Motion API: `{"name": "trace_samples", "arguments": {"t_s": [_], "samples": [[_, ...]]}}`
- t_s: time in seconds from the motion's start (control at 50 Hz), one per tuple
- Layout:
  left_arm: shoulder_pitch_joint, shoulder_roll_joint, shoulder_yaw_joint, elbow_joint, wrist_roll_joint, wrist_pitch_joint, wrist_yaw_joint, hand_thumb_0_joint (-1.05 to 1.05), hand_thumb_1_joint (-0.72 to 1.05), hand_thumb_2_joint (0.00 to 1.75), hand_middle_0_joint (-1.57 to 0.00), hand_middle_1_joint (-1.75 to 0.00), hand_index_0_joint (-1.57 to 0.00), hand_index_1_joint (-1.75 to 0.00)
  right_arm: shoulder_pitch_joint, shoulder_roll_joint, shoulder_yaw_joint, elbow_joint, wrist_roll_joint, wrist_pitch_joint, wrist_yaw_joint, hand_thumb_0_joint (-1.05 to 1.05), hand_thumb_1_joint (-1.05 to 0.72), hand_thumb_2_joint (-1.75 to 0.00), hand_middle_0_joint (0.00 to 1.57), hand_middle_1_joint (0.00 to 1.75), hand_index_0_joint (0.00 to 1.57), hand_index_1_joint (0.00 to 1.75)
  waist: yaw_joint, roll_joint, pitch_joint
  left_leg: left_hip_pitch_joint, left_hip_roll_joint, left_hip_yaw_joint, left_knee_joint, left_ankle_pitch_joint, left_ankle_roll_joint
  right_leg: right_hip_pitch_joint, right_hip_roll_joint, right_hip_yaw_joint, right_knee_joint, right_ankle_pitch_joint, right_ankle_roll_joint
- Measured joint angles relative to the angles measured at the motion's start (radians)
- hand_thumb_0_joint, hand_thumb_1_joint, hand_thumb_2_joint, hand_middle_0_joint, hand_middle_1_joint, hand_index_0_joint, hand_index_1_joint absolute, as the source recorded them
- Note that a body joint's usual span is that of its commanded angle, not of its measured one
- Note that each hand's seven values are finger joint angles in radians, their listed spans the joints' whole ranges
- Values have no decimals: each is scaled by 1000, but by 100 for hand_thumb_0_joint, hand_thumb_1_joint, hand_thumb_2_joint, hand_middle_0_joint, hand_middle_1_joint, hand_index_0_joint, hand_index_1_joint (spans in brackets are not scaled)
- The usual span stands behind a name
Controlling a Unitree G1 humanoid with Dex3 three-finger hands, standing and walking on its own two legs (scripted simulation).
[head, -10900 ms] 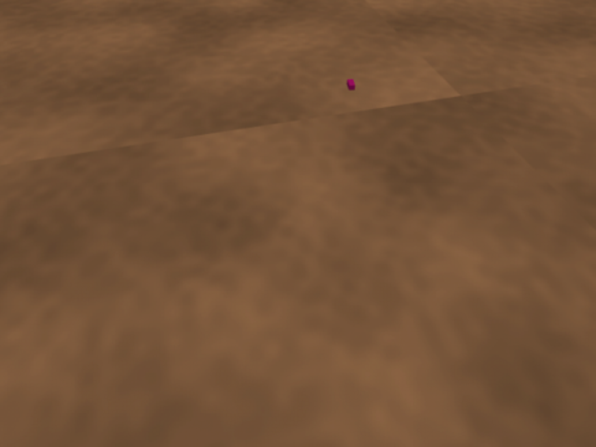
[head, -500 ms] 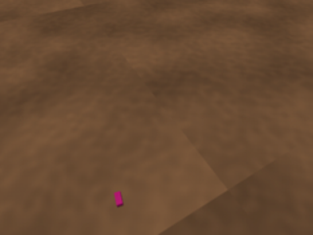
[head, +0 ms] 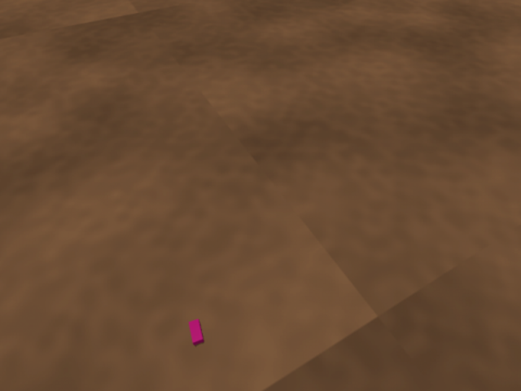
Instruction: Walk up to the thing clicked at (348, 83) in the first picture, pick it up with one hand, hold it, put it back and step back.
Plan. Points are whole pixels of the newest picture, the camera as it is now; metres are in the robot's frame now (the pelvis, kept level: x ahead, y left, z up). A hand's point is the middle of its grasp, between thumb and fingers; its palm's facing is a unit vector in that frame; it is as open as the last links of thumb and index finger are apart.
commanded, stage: stand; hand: left
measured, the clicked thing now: (196, 331) +0.45 +0.26 -0.77
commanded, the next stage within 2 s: rise first in 1.90 s
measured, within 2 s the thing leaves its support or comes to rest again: neither
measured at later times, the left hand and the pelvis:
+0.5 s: hand out of the picture +0.06 +0.26 -0.16, palm faces -0.02 -0.94 -0.34, open 7.4 cm; pelvis +0.00 +0.00 +0.00, yaw +0 degrees
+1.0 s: hand out of the picture +0.07 +0.26 -0.16, palm faces -0.01 -0.94 -0.34, open 7.4 cm; pelvis +0.00 +0.00 +0.00, yaw +0 degrees
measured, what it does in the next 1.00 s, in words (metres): stands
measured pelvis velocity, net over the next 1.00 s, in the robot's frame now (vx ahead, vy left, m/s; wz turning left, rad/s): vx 0.00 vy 0.00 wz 0.01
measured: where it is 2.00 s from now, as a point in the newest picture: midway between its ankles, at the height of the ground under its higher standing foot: outside the picture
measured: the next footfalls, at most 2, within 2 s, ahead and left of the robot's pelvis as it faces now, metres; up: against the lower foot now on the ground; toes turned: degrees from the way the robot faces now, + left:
none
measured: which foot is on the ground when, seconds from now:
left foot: down 0.00-1.00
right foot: down 0.00-1.00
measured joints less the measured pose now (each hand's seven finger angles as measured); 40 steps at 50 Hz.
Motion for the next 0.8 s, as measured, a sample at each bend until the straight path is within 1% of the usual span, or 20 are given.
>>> {"name": "trace_samples", "arguments": {"t_s": [0.8], "samples": [[0,-2,1,6,-1,0,-1,0,91,90,-20,-30,-20,-30,-5,2,4,-2,1,-1,1,0,-91,-90,20,30,21,30,2,-2,8,-6,-4,-3,4,-5,3,-2,-5,-3,-3,-2,4]]}}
